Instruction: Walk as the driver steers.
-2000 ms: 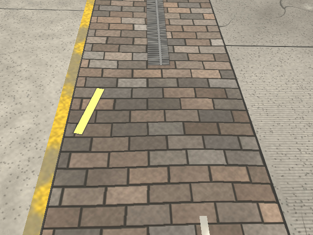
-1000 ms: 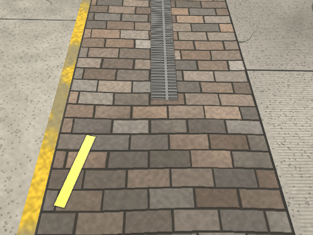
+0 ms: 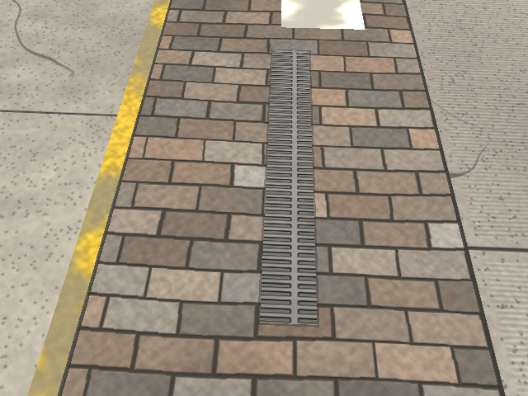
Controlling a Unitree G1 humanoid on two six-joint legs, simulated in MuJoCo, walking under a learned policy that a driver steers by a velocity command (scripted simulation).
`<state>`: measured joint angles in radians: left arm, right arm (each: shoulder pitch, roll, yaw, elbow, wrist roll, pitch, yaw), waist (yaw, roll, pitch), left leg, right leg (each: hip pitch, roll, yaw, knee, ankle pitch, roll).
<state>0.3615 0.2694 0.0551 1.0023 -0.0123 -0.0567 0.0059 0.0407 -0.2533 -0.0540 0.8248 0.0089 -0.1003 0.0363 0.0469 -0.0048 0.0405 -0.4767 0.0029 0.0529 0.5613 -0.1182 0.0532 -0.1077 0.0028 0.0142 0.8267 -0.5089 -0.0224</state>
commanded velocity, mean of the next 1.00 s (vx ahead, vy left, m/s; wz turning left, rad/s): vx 0.50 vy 0.00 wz -0.30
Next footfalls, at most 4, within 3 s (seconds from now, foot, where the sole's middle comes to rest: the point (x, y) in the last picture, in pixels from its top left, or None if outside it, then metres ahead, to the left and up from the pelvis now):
0.50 right None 0.45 -0.14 -0.76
1.00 left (284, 279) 0.77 0.00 -0.76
1.48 right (405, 250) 0.88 -0.35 -0.76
1.94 left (337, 168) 1.19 -0.17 -0.76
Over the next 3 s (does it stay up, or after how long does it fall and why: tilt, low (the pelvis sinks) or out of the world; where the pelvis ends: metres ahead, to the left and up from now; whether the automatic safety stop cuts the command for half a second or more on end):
stays up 1.30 -0.18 0.02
